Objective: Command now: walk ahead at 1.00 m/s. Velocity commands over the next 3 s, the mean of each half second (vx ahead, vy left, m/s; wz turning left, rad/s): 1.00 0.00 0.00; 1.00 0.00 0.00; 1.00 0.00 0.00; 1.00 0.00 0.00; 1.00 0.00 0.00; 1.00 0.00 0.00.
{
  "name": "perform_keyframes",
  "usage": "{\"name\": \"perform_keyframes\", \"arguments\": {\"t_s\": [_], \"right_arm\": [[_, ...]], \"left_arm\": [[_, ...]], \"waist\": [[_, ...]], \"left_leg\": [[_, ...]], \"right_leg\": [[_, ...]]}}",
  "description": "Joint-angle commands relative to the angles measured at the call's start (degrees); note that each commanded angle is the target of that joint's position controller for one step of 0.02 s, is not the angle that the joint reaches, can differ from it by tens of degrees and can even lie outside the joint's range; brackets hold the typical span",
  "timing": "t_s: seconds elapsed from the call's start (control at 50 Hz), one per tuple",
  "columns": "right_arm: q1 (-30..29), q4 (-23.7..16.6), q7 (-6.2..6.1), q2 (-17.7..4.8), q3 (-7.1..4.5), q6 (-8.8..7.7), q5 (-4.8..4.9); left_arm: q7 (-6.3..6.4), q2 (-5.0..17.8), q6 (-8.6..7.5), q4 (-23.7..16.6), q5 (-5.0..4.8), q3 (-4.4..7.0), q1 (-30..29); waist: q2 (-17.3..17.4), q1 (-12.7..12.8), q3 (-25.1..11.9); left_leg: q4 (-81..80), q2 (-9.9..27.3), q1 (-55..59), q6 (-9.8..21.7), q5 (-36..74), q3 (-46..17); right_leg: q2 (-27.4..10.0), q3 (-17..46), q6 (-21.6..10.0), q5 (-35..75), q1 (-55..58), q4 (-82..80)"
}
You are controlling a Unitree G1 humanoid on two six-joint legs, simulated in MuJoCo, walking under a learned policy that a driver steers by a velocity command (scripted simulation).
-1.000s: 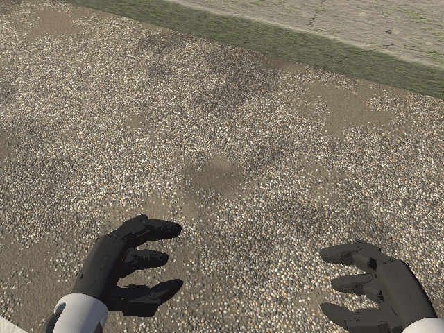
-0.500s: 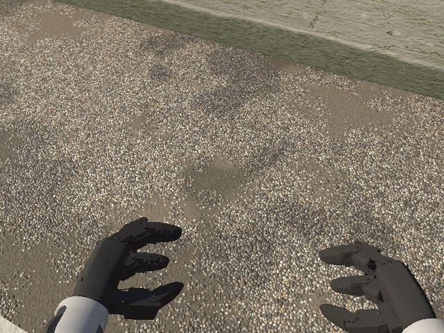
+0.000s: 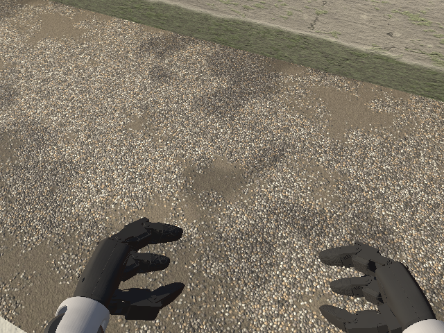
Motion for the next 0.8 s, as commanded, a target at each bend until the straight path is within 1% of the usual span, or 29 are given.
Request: {"name": "perform_keyframes", "arguments": {"t_s": [0.02,0.06,0.14,0.16,0.18,0.2,0.22,0.28,0.32,0.34,0.36,0.38,0.4,0.46,0.5,0.52,0.54,0.56,0.58,0.64,0.68,0.7,0.72,0.74,0.8], "right_arm": [[-8.75,-6.61,-0.19,-4.55,-2.10,-1.26,-0.15],[-8.71,-6.50,-0.14,-4.61,-2.10,-1.34,-0.11],[-8.86,-6.52,-0.12,-4.55,-2.06,-1.31,-0.11],[-8.69,-6.18,-0.36,-5.19,-2.01,-1.23,0.55],[-9.60,-6.78,-0.17,-4.64,-2.12,-1.14,0.26],[-9.35,-6.82,-0.23,-4.34,-2.01,-1.15,-0.01],[-8.95,-6.69,-0.21,-4.36,-2.02,-1.17,-0.07],[-8.69,-6.52,-0.17,-4.52,-2.07,-1.30,-0.15],[-8.78,-6.50,-0.13,-4.55,-2.06,-1.32,-0.13],[-8.64,-6.17,-0.36,-5.18,-2.00,-1.24,0.53],[-9.58,-6.78,-0.17,-4.62,-2.11,-1.15,0.23],[-9.36,-6.83,-0.23,-4.31,-1.99,-1.14,-0.04],[-8.97,-6.71,-0.21,-4.33,-2.00,-1.16,-0.10],[-8.71,-6.54,-0.17,-4.48,-2.04,-1.29,-0.17],[-8.80,-6.52,-0.13,-4.51,-2.04,-1.31,-0.15],[-8.66,-6.19,-0.36,-5.13,-1.98,-1.23,0.51],[-9.61,-6.79,-0.17,-4.59,-2.09,-1.13,0.22],[-9.38,-6.85,-0.23,-4.28,-1.97,-1.13,-0.05],[-9.00,-6.72,-0.22,-4.30,-1.98,-1.15,-0.11],[-8.74,-6.55,-0.17,-4.45,-2.02,-1.27,-0.18],[-8.82,-6.53,-0.13,-4.48,-2.02,-1.29,-0.16],[-8.67,-6.19,-0.36,-5.10,-1.96,-1.22,0.50],[-9.62,-6.80,-0.17,-4.56,-2.07,-1.12,0.21],[-9.40,-6.85,-0.23,-4.25,-1.95,-1.12,-0.06],[-8.82,-6.65,-0.19,-4.39,-2.00,-1.21,-0.22]], "left_arm": [[0.19,4.63,-1.22,-6.95,0.08,2.19,-10.13],[0.22,4.65,-1.24,-6.91,-0.01,2.21,-10.02],[0.21,4.62,-1.20,-6.91,0.02,2.20,-10.01],[0.54,4.62,-1.50,-5.74,-0.69,2.60,-7.97],[0.14,4.59,-1.24,-6.88,-0.22,2.19,-9.94],[0.12,4.60,-1.20,-6.90,0.08,2.18,-10.27],[0.16,4.59,-1.19,-6.93,0.11,2.17,-10.25],[0.22,4.57,-1.24,-6.88,0.06,2.18,-10.03],[0.22,4.58,-1.22,-6.88,0.02,2.18,-9.98],[0.55,4.60,-1.52,-5.70,-0.69,2.58,-7.94],[0.15,4.56,-1.25,-6.85,-0.21,2.17,-9.91],[0.13,4.56,-1.20,-6.86,0.09,2.16,-10.23],[0.17,4.55,-1.19,-6.89,0.14,2.15,-10.20],[0.22,4.54,-1.24,-6.84,0.09,2.16,-9.98],[0.23,4.55,-1.22,-6.84,0.05,2.17,-9.93],[0.55,4.57,-1.51,-5.66,-0.67,2.56,-7.90],[0.15,4.53,-1.24,-6.81,-0.19,2.15,-9.88],[0.13,4.53,-1.20,-6.83,0.12,2.14,-10.20],[0.17,4.52,-1.19,-6.86,0.16,2.13,-10.17],[0.22,4.51,-1.24,-6.82,0.11,2.14,-9.96],[0.23,4.52,-1.22,-6.82,0.07,2.15,-9.92],[0.55,4.54,-1.51,-5.65,-0.65,2.55,-7.89],[0.16,4.49,-1.24,-6.80,-0.17,2.14,-9.87],[0.13,4.49,-1.20,-6.82,0.14,2.12,-10.19],[0.21,4.47,-1.21,-6.85,0.18,2.11,-10.02]], "waist": [[-0.48,-0.22,-7.76],[-0.28,-0.15,-8.25],[-0.11,-0.07,-8.13],[0.41,1.25,-11.05],[0.39,0.19,-6.06],[-0.26,-0.05,-6.54],[-0.50,-0.21,-7.06],[-0.34,-0.19,-8.22],[-0.17,-0.12,-8.26],[0.37,1.21,-11.15],[0.37,0.17,-6.14],[-0.25,-0.05,-6.59],[-0.47,-0.20,-7.11],[-0.31,-0.19,-8.27],[-0.14,-0.11,-8.30],[0.39,1.21,-11.19],[0.40,0.17,-6.17],[-0.22,-0.04,-6.63],[-0.44,-0.20,-7.15],[-0.30,-0.18,-8.29],[-0.14,-0.11,-8.31],[0.39,1.21,-11.19],[0.40,0.17,-6.18],[-0.22,-0.05,-6.63],[-0.39,-0.21,-7.87]], "left_leg": [[-3.60,6.69,0.32,0.06,6.06,-5.24],[-3.65,6.78,0.46,0.04,6.42,-5.27],[-3.79,6.81,0.31,0.04,6.26,-5.30],[-5.11,7.19,0.61,-0.10,2.96,-6.06],[-4.16,6.69,-0.89,0.12,4.68,-5.24],[-3.86,6.65,-0.19,0.07,5.14,-5.15],[-3.73,6.72,0.12,0.07,5.70,-5.21],[-3.65,6.78,0.54,0.04,6.37,-5.23],[-3.74,6.82,0.47,0.04,6.43,-5.26],[-5.08,7.20,0.73,-0.11,3.07,-6.02],[-4.14,6.71,-0.79,0.10,4.84,-5.22],[-3.86,6.66,-0.11,0.06,5.30,-5.13],[-3.74,6.74,0.21,0.07,5.85,-5.20],[-3.66,6.80,0.63,0.04,6.49,-5.21],[-3.76,6.85,0.54,0.03,6.53,-5.25],[-5.10,7.22,0.80,-0.11,3.13,-5.99],[-4.17,6.73,-0.72,0.10,4.91,-5.21],[-3.89,6.68,-0.05,0.05,5.37,-5.11],[-3.77,6.76,0.26,0.06,5.91,-5.18],[-3.69,6.82,0.67,0.03,6.52,-5.20],[-3.79,6.86,0.58,0.03,6.55,-5.24],[-5.13,7.24,0.83,-0.12,3.14,-5.98],[-4.20,6.74,-0.69,0.09,4.91,-5.19],[-3.92,6.70,-0.02,0.05,5.37,-5.10],[-3.70,6.78,0.54,0.04,6.26,-5.18]], "right_leg": [[-7.81,7.41,-0.89,10.49,4.46,-3.54],[-7.79,7.35,-0.85,10.73,4.96,-3.41],[-7.77,7.29,-0.76,10.34,4.99,-3.45],[-7.89,6.74,-0.40,5.61,7.37,-2.39],[-7.55,7.21,-0.63,7.98,3.95,-3.77],[-7.74,7.48,-0.77,8.81,3.53,-3.86],[-7.79,7.45,-0.87,9.57,3.86,-3.73],[-7.82,7.38,-0.86,10.75,4.78,-3.47],[-7.80,7.32,-0.79,10.69,4.98,-3.43],[-7.92,6.77,-0.42,5.95,7.38,-2.39],[-7.57,7.22,-0.64,8.29,3.98,-3.75],[-7.75,7.48,-0.77,9.09,3.56,-3.83],[-7.80,7.45,-0.86,9.82,3.89,-3.71],[-7.83,7.37,-0.85,10.94,4.80,-3.46],[-7.81,7.31,-0.77,10.85,4.99,-3.43],[-7.94,6.76,-0.41,6.12,7.40,-2.39],[-7.58,7.21,-0.62,8.44,3.99,-3.74],[-7.75,7.46,-0.75,9.22,3.57,-3.83],[-7.81,7.43,-0.84,9.93,3.90,-3.71],[-7.84,7.35,-0.82,11.01,4.79,-3.46],[-7.82,7.30,-0.75,10.90,4.97,-3.43],[-7.95,6.75,-0.38,6.18,7.38,-2.40],[-7.59,7.20,-0.60,8.48,3.96,-3.75],[-7.76,7.45,-0.72,9.25,3.55,-3.83],[-7.85,7.37,-0.80,10.85,4.42,-3.56]]}}
Next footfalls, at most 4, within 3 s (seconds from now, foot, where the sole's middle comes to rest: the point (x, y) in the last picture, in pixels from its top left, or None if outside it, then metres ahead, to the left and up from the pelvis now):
none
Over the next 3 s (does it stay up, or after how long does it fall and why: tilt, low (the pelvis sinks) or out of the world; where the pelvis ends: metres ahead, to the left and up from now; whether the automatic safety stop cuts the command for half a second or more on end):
stays up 0.00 0.00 0.00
